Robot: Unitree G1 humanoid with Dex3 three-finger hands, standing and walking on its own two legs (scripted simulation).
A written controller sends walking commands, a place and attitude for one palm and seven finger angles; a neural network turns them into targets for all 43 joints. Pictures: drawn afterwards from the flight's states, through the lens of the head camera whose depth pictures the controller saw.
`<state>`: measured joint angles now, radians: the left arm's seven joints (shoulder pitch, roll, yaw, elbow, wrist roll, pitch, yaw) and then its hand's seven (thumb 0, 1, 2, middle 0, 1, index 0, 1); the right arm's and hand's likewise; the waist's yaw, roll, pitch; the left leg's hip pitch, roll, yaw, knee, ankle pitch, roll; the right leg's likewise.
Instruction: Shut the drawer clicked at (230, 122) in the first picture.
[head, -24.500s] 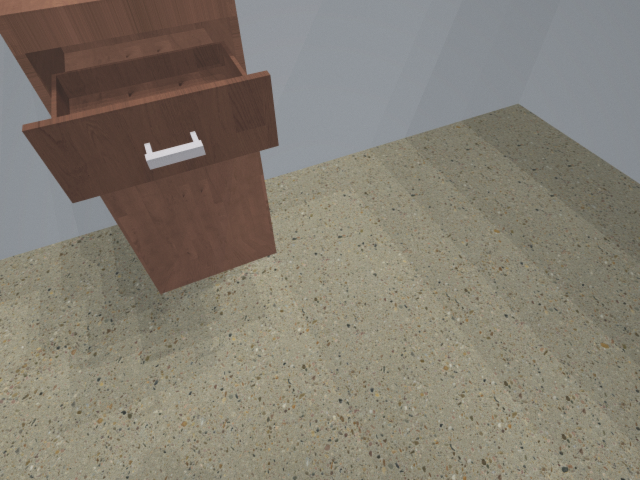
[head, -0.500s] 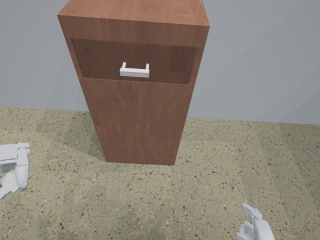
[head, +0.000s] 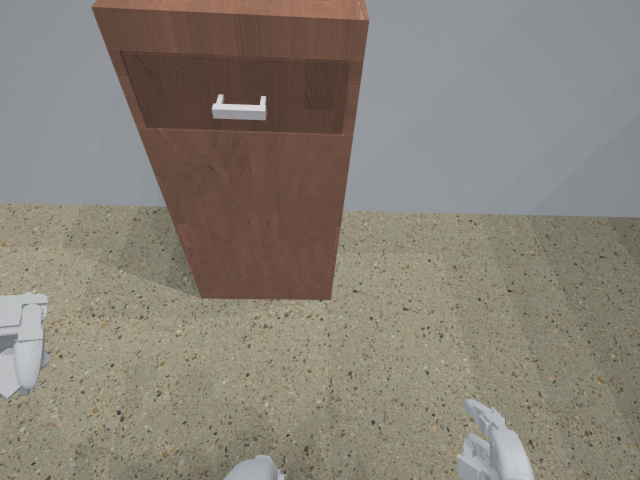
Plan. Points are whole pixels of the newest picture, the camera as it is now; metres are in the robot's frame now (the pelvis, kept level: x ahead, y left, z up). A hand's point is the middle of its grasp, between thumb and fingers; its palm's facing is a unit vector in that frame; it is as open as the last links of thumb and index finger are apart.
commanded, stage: stop stepping back and stand still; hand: left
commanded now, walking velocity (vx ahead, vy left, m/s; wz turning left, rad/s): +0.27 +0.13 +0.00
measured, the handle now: (240, 106) +0.75 +0.22 +0.04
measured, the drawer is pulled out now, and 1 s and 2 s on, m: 0.00 0.00 0.00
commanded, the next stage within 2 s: let the arm hang, fingers relaxed in 0.74 s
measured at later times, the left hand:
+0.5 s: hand out of the picture +0.09 +0.29 +0.16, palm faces +0.46 -0.80 -0.38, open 3.3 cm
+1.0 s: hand out of the picture +0.08 +0.29 -0.09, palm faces +0.20 -0.91 -0.36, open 3.1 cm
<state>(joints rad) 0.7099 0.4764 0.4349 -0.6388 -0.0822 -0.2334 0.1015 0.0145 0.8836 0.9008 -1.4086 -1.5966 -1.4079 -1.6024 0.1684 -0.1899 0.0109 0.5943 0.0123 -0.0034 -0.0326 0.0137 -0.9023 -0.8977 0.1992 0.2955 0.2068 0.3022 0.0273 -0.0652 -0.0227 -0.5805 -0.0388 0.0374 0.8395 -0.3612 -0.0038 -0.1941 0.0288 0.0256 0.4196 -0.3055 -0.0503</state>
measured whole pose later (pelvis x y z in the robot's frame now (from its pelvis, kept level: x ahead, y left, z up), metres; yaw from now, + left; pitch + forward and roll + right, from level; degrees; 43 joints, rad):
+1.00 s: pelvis -0.10 +0.04 -0.03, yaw +6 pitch +0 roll +3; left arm 0.24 0.27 0.13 0.38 0.03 0.03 0.03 0.01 0.90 0.90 -1.32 -1.52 -1.32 -1.52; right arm 0.18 -0.27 -0.02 0.77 -0.04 -0.03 -0.01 0.01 -0.90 -0.90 0.20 0.29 0.20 0.30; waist -0.04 -0.01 0.00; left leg -0.39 -0.06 0.01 0.69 -0.31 0.02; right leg -0.37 -0.01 0.02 0.79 -0.43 0.00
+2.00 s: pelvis -0.11 +0.06 +0.00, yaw +5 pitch -1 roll +0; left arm 0.30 0.11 0.01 1.16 0.01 -0.01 0.03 0.01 0.91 0.90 -0.20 -0.30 -0.20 -0.30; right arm 0.33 -0.11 -0.01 1.14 -0.01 0.00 -0.04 0.01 -0.91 -0.90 0.19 0.29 0.20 0.30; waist -0.01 0.01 0.03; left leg -0.19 -0.03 0.02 0.42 -0.21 0.03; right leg -0.20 0.03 0.02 0.43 -0.21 -0.02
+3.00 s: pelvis -0.09 +0.04 +0.00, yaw +5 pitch -1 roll +0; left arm 0.21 0.17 0.01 1.16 0.00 -0.02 0.03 0.01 0.91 0.90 -0.20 -0.30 -0.20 -0.30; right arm 0.24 -0.18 -0.01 1.15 -0.01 0.00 -0.04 0.01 -0.91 -0.90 0.19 0.29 0.20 0.30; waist -0.02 0.01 0.06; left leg -0.15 -0.01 0.01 0.39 -0.21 0.01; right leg -0.14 0.05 0.02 0.38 -0.21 -0.04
